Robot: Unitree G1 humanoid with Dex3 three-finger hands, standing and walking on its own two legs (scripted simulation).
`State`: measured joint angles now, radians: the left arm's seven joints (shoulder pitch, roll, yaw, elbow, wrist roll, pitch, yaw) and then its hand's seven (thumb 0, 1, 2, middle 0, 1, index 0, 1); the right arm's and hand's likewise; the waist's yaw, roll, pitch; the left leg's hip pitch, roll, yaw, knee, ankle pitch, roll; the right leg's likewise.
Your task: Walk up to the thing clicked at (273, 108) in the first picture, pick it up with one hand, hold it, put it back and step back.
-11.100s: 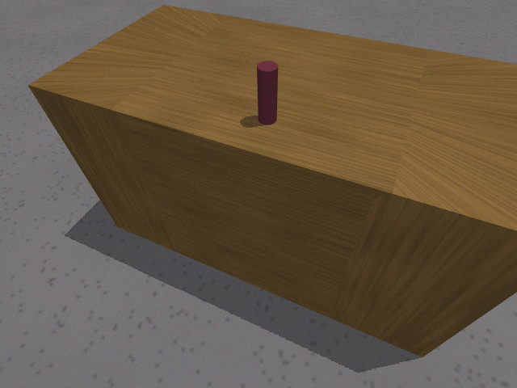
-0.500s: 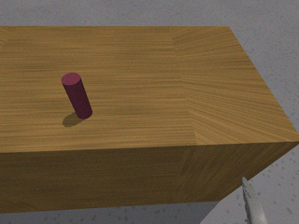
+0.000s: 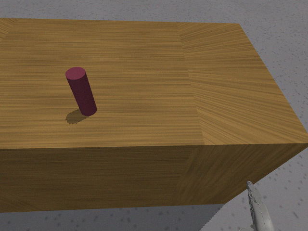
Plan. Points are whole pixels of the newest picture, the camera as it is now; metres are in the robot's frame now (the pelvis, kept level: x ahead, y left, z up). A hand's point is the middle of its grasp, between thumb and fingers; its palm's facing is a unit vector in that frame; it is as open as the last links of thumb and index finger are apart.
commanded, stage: approach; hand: left
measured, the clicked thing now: (82, 93) +0.48 +0.20 +0.08
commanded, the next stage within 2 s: close in in 0.16 s
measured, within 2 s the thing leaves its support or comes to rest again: neither
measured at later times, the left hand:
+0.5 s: hand (70, 103) +0.46 +0.24 +0.05, palm faces +0.11 -0.99 +0.04, open 17.7 cm
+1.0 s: hand (86, 105) +0.45 +0.19 +0.05, palm faces +0.10 -0.99 +0.02, open 17.6 cm
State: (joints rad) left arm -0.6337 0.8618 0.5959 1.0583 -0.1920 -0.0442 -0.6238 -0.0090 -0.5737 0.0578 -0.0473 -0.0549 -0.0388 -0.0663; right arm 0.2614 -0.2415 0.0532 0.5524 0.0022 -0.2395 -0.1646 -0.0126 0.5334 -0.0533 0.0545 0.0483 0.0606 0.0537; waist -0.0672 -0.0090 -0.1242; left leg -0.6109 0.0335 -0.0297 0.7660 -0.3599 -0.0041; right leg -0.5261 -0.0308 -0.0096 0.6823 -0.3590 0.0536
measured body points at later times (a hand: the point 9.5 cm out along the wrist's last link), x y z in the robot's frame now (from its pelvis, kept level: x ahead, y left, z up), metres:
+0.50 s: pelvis -0.01 +0.00 -0.03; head +0.09 +0.02 +0.41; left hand +0.45 +0.29 +0.05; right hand +0.13 -0.27 -0.07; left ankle +0.01 +0.12 -0.71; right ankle -0.02 -0.16 -0.71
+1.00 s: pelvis -0.01 -0.01 -0.03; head +0.07 +0.01 +0.42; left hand +0.44 +0.24 +0.06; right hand +0.14 -0.28 -0.06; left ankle +0.01 +0.12 -0.71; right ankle -0.02 -0.16 -0.71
